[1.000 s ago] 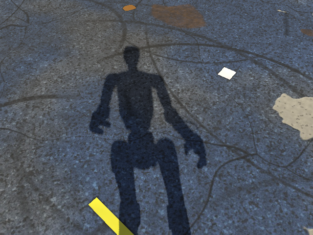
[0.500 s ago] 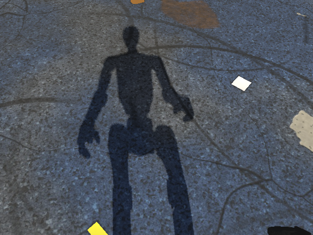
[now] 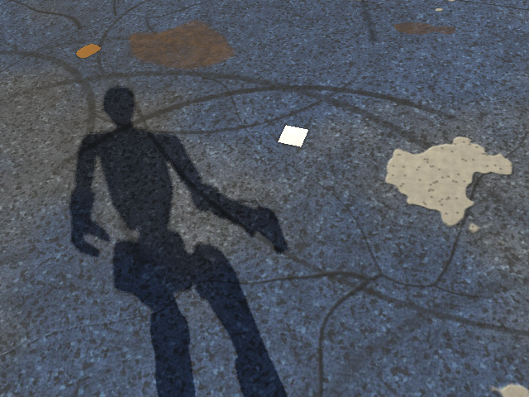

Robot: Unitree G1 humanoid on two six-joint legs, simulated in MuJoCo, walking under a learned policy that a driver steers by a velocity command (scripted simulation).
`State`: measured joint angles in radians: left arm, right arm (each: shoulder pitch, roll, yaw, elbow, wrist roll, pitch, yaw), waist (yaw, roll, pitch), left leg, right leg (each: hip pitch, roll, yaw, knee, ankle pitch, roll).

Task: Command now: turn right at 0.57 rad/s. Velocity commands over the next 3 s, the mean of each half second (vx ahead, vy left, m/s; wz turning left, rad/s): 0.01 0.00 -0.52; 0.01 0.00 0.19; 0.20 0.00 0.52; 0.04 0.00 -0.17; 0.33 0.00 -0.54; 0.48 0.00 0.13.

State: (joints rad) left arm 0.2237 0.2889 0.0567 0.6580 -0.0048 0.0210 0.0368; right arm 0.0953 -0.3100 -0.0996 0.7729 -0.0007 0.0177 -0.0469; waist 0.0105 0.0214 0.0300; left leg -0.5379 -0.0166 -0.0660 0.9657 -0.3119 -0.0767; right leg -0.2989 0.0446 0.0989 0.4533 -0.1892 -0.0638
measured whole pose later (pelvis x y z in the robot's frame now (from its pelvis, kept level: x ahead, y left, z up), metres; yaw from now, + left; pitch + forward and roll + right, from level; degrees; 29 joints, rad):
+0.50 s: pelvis +0.01 +0.04 +0.00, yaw -16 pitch +1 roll -1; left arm 0.20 0.33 0.09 0.64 -0.01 0.06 0.02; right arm 0.15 -0.26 -0.06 0.75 0.00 0.01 -0.02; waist -0.01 -0.03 0.06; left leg -0.22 0.03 0.02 0.43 -0.24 0.01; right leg -0.45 0.02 0.09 0.94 -0.43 0.10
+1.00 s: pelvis +0.01 +0.02 -0.01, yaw -6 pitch +1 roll -1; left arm 0.14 0.29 0.07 0.68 -0.01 0.02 0.03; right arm 0.19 -0.32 -0.07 0.75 0.03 0.06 0.02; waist -0.01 -0.01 0.06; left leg -0.38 0.05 0.06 0.78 -0.41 -0.04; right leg -0.21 -0.07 -0.14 0.51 -0.31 0.02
